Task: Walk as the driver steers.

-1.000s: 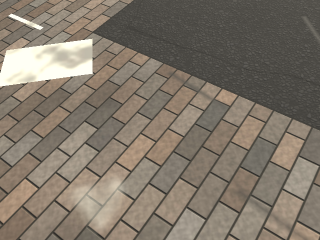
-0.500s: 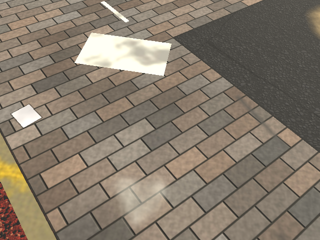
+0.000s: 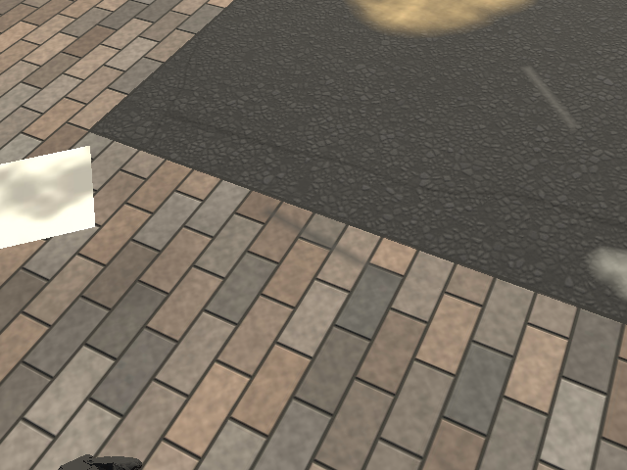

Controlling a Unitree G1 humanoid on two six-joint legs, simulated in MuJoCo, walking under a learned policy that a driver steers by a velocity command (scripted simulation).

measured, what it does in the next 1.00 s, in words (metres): walks ahead, turning left: right foot, then left foot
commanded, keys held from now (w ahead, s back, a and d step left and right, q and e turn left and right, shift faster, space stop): w+e+shift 0.02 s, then w+shift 0.02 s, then w+q+shift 0.96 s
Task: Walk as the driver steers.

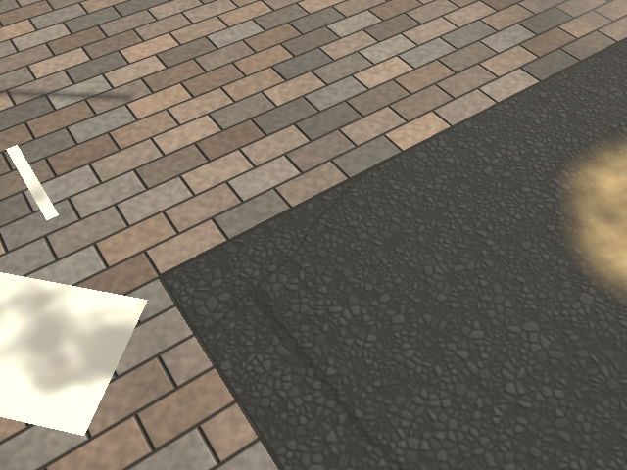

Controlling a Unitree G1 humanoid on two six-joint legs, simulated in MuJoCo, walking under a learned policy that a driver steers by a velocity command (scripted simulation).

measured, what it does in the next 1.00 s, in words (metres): walks ahead, turning left: left foot, then right foot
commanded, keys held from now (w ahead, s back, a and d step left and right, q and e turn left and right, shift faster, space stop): w+q+shift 0.20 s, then shift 0.80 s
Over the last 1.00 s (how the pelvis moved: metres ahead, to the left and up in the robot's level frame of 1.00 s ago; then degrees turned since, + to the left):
0.90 -0.09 0.03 30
